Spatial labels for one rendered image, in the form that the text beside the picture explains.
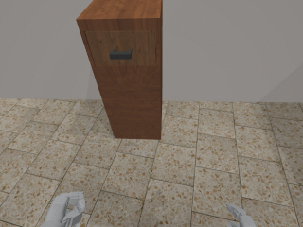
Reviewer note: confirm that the robot right hand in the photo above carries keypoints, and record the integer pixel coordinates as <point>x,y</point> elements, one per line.
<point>240,215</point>

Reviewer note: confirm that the cabinet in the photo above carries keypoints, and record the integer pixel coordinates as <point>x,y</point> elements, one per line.
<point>132,95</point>

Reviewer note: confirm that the drawer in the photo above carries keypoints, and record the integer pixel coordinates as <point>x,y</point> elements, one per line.
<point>142,43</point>

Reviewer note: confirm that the robot left hand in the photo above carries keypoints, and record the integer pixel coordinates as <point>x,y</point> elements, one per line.
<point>58,209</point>

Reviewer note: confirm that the handle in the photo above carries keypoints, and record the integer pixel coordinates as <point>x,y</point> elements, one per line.
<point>120,55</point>

